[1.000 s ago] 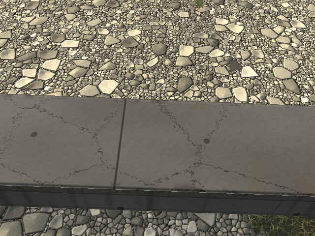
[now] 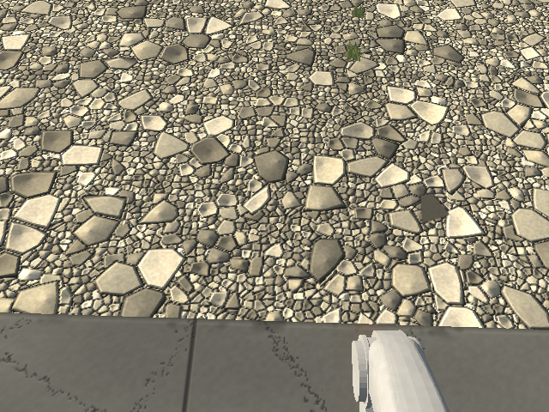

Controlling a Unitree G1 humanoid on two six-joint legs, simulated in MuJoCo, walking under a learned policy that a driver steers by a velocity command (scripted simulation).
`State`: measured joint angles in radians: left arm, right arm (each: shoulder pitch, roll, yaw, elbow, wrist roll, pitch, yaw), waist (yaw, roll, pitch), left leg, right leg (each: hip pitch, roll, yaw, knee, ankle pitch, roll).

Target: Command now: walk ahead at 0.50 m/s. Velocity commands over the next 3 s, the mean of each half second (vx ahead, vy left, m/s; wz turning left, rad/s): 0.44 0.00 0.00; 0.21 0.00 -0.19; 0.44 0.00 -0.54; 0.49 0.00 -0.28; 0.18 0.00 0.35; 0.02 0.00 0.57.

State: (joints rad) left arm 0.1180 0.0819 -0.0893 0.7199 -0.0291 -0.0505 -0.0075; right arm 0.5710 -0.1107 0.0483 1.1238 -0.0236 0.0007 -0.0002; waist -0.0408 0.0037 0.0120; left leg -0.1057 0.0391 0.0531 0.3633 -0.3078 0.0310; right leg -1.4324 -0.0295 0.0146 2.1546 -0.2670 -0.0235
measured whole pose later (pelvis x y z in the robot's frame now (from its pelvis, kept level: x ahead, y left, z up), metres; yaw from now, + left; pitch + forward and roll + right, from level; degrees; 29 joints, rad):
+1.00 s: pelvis +0.40 -0.02 +0.19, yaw -7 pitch +1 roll +1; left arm 0.27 0.25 0.08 0.92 -0.02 0.00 0.03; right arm 0.17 -0.25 -0.05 0.87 0.01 -0.06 -0.03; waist 0.02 0.01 -0.04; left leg -0.24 0.01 0.17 0.29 -0.08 0.06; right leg -0.44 -0.09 -0.01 0.84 -0.37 -0.04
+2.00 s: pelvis +0.89 -0.12 +0.07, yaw -30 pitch +3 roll +2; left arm 0.13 0.22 0.06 0.71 -0.01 -0.08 0.02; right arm 0.38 -0.21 -0.03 1.04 0.00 -0.09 0.01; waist -0.06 -0.05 0.01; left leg -0.15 -0.06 0.04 0.37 -0.28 0.04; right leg -0.72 -0.08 0.01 0.92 -0.13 -0.01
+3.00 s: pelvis +1.07 -0.17 +0.07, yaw +2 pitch +3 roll -2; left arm 0.06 0.29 0.09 0.79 -0.01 -0.01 0.04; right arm 0.20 -0.29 -0.08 0.67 0.01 0.04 -0.04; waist -0.03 0.00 0.02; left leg -0.30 -0.11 -0.19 0.47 -0.21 0.06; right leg -0.45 0.03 0.12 0.75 -0.34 0.08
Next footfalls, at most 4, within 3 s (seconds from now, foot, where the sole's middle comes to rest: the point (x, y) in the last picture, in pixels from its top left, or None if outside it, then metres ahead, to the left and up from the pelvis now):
0.12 right None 0.25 -0.12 -0.60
0.64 left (234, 372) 0.50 0.07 -0.60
1.12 right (350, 399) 0.44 -0.16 -0.60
1.72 left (270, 237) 0.93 -0.02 -0.71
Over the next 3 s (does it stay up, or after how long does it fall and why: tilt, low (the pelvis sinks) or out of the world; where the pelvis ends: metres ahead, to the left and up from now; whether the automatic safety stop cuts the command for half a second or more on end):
stays up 1.07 -0.17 0.07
